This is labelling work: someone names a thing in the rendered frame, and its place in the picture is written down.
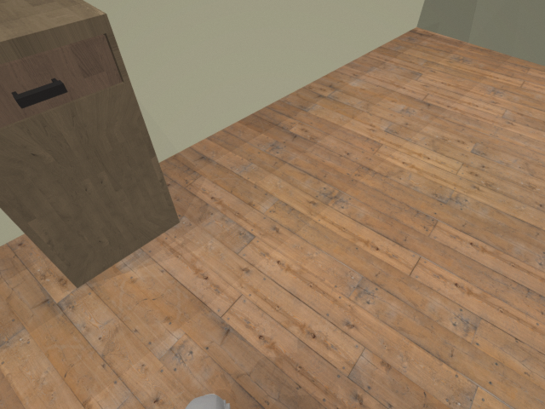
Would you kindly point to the handle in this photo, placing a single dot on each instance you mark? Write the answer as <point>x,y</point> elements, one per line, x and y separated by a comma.
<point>39,94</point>

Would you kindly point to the drawer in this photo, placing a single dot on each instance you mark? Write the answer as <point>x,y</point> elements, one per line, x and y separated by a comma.
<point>84,67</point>

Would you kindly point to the cabinet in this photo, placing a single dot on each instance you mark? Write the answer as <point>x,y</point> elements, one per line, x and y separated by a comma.
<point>81,180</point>

